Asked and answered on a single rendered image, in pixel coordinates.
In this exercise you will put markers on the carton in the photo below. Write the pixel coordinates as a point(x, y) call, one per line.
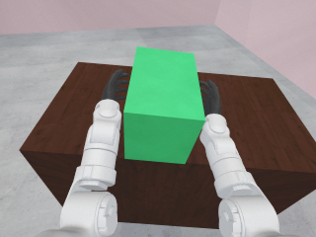
point(163, 113)

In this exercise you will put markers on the pedestal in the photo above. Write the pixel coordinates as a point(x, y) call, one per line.
point(272, 141)

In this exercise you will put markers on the right robot hand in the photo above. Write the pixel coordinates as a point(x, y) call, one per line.
point(212, 100)

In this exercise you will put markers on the left robot upper arm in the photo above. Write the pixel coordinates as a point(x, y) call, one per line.
point(87, 214)

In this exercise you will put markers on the right robot forearm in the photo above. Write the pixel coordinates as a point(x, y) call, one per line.
point(230, 175)

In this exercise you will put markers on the left robot hand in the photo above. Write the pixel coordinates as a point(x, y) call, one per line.
point(110, 89)

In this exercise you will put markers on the left robot forearm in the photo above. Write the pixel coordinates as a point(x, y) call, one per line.
point(97, 170)

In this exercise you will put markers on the right robot upper arm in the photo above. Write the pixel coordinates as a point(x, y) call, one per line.
point(248, 216)

